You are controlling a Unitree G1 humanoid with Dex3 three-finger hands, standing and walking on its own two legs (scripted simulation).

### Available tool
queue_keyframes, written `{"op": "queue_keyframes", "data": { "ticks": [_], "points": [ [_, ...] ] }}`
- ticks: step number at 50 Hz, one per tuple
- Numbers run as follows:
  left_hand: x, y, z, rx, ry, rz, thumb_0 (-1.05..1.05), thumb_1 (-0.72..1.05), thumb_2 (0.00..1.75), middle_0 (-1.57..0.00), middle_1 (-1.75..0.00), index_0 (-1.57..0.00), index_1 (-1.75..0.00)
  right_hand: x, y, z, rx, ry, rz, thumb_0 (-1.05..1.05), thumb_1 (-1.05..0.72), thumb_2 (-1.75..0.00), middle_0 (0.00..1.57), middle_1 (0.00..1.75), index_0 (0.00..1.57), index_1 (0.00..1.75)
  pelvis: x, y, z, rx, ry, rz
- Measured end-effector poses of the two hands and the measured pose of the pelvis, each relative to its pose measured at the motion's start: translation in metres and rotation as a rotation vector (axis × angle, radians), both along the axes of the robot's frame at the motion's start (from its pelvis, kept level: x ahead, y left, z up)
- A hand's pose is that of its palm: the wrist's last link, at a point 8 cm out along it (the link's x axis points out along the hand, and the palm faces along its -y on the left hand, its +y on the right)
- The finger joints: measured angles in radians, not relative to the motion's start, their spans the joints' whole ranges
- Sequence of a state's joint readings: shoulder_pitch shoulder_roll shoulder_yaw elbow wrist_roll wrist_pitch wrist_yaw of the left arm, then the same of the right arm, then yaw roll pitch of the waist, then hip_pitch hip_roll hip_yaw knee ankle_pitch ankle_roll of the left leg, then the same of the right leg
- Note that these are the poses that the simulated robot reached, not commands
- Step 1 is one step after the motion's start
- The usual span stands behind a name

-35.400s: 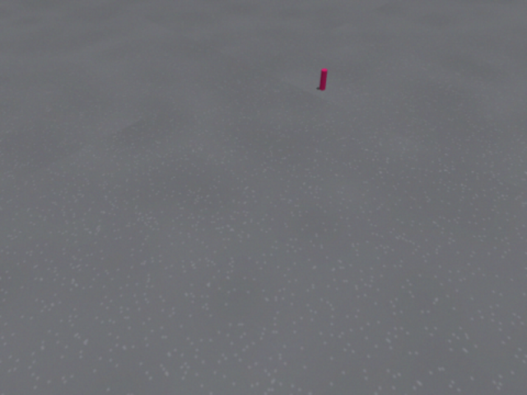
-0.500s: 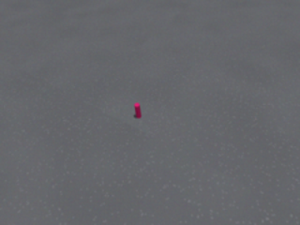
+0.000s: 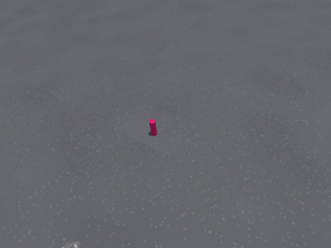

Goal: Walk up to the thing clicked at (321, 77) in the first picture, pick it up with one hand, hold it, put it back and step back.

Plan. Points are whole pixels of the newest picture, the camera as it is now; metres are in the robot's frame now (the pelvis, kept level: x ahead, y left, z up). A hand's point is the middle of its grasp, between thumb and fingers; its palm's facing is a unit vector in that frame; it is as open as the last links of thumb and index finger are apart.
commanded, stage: step back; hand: left
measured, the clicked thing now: (153, 127) +1.02 +0.19 -0.69
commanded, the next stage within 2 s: stand in 0.28 s
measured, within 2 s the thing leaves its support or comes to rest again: neither
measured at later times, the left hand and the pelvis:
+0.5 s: hand out of the picture +0.12 +0.26 -0.14, palm faces -0.01 -0.94 -0.34, open 7.4 cm; pelvis +0.02 +0.01 +0.02, yaw -1 degrees
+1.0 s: hand out of the picture +0.07 +0.25 -0.13, palm faces -0.04 -0.94 -0.35, open 7.4 cm; pelvis +0.00 -0.01 +0.02, yaw -1 degrees
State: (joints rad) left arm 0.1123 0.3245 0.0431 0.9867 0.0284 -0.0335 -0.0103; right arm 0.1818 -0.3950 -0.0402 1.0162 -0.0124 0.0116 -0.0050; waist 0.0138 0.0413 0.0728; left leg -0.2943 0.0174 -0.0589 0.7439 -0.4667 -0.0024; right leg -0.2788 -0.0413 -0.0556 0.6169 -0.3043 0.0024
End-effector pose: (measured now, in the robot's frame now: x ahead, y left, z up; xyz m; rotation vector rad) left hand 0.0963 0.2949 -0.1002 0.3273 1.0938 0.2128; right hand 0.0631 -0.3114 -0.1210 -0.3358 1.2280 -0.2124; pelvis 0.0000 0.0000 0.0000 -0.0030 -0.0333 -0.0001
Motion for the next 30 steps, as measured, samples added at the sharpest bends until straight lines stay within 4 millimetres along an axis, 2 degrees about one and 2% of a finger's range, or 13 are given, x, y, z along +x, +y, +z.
{"op": "queue_keyframes", "data": {
  "ticks": [6,14,23,30],
  "points": [
    [0.011,0.02,-0.009,-0.007,0.028,0.034,0.01,0.9,0.9,-0.2,-0.3,-0.21,-0.3,0.008,0.021,0.004,0.001,0.019,0.001,0.01,-0.9,-0.9,0.21,0.3,0.21,0.3,0.01,0.011,0.0,0.02,0.001,-0.008],
    [0.02,0.03,-0.008,0.001,0.057,0.024,0.01,0.9,0.9,-0.2,-0.3,-0.21,-0.3,0.032,0.034,0.01,0.015,-0.002,-0.006,0.01,-0.9,-0.9,0.21,0.3,0.21,0.3,0.017,0.016,0.006,0.0,0.004,-0.012],
    [0.016,0.018,0.0,-0.02,0.074,0.013,0.01,0.9,0.9,-0.2,-0.3,-0.21,-0.3,0.057,0.035,0.022,0.033,-0.089,0.012,0.01,-0.9,-0.9,0.21,0.3,0.21,0.3,0.018,0.015,0.015,0.005,-0.018,-0.016],
    [0.003,0.006,0.003,-0.033,0.084,0.006,0.01,0.9,0.9,-0.2,-0.3,-0.21,-0.3,0.053,0.027,0.026,0.038,-0.099,0.014,0.01,-0.9,-0.9,0.21,0.3,0.21,0.3,0.011,0.008,0.019,0.005,-0.027,-0.013]
  ]
}}
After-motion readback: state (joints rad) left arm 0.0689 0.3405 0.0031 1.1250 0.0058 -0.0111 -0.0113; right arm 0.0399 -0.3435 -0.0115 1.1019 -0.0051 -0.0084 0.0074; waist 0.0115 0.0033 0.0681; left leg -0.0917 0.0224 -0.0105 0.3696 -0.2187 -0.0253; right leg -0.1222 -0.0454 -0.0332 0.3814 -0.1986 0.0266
